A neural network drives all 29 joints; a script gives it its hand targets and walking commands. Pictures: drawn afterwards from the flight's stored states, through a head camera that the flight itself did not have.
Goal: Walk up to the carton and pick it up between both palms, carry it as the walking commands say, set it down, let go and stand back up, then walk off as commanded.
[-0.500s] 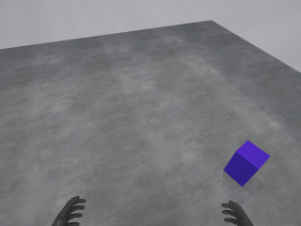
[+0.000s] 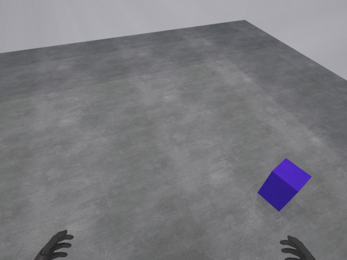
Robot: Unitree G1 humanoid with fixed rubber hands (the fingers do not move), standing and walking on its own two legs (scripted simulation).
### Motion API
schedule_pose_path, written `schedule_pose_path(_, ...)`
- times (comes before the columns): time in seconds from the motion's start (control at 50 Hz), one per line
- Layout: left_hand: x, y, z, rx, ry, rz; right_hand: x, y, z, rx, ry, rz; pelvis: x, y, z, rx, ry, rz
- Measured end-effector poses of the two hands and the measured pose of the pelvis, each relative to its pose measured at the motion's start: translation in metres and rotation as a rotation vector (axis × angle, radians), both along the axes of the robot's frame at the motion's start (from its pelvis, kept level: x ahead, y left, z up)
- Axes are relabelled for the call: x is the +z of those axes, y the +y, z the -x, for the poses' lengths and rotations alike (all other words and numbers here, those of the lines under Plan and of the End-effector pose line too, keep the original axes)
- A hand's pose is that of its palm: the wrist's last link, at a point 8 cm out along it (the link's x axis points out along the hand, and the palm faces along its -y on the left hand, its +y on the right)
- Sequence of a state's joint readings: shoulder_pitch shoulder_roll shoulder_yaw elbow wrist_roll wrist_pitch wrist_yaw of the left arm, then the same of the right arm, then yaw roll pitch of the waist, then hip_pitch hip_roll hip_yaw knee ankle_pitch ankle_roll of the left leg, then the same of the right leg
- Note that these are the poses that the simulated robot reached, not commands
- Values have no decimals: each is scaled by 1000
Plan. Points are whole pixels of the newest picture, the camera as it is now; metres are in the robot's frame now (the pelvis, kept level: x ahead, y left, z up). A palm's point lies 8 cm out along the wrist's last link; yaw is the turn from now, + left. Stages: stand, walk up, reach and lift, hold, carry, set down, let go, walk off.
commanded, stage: stand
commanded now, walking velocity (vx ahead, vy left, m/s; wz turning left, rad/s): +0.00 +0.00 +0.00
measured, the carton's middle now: (282, 185) +0.67 -0.63 -0.63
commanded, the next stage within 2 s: walk up in 1.18 s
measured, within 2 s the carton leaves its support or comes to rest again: neither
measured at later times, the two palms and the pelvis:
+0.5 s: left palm out of the picture +0.12 +0.30 -0.07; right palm out of the picture +0.12 -0.30 -0.07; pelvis +0.00 +0.00 +0.02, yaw +0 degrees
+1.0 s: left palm out of the picture +0.10 +0.31 -0.07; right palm out of the picture +0.10 -0.31 -0.07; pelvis +0.00 +0.00 +0.03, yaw +0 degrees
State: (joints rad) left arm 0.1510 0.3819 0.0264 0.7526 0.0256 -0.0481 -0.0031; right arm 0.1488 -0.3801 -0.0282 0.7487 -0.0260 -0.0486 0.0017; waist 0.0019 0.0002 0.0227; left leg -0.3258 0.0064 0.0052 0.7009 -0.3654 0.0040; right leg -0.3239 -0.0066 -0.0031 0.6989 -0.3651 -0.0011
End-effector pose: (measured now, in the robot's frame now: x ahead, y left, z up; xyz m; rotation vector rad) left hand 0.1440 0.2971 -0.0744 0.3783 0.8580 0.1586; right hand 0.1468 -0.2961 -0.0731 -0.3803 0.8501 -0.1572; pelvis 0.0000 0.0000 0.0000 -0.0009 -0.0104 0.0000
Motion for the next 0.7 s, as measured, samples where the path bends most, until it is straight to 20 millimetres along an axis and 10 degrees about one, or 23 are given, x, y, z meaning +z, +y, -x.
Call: schedule_pose_path(0.7,2,11,33,67,173,2,1,-9,33,-66,176,-3,25,0,2,2,-31,-1)
